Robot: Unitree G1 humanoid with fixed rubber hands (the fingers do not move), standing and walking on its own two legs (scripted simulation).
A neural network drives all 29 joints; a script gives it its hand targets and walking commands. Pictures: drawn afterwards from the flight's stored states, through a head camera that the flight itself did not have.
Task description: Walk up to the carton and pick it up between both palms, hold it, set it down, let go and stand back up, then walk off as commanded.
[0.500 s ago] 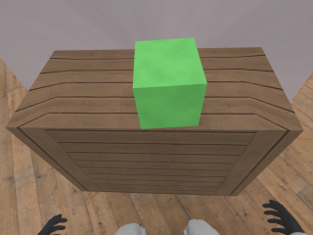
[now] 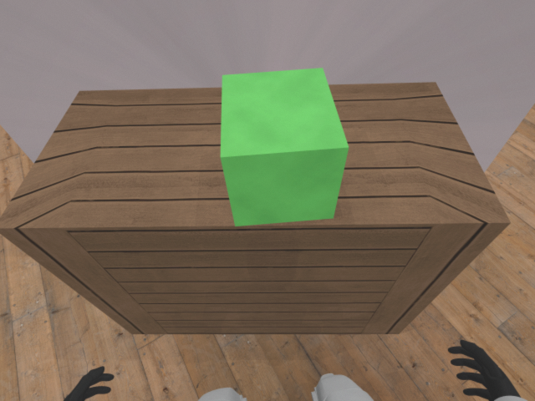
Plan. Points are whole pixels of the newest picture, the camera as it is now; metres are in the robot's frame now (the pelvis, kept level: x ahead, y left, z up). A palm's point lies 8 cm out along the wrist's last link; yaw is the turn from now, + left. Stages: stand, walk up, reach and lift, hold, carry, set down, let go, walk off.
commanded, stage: walk up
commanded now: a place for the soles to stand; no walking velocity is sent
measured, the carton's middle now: (278, 147) +0.52 -0.02 +0.06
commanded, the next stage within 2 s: none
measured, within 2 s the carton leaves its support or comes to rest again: neither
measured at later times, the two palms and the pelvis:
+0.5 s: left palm out of the picture +0.13 +0.30 -0.07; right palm out of the picture +0.11 -0.31 -0.07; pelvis +0.00 +0.00 +0.00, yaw -2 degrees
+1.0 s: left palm out of the picture +0.13 +0.28 -0.07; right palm out of the picture +0.09 -0.34 -0.07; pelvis -0.01 -0.02 +0.00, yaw -4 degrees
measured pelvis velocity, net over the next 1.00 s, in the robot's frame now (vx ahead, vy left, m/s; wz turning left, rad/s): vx -0.01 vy -0.02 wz -0.07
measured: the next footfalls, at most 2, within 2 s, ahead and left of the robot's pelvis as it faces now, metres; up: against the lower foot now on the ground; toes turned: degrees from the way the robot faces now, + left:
none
